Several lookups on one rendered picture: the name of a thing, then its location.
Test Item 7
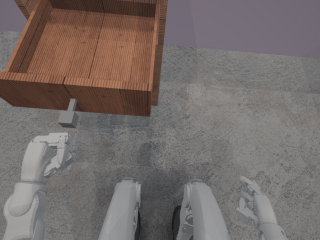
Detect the handle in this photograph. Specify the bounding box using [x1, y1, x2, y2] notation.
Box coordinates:
[58, 98, 79, 128]

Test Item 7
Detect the robot right shin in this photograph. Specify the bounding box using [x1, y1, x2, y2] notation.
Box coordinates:
[176, 179, 210, 240]

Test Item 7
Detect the right robot hand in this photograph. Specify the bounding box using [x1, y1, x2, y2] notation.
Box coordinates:
[236, 176, 278, 230]

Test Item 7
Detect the robot right forearm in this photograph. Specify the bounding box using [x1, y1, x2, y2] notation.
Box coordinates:
[258, 223, 289, 240]

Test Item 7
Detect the left robot hand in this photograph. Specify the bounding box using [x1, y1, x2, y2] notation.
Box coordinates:
[21, 132, 78, 185]

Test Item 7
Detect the right robot thigh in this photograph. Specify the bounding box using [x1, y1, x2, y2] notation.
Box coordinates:
[183, 181, 231, 240]

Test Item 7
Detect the robot left forearm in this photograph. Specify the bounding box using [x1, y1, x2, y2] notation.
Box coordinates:
[3, 181, 49, 240]

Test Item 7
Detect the drawer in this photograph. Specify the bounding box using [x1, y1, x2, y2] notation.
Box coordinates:
[0, 0, 159, 117]

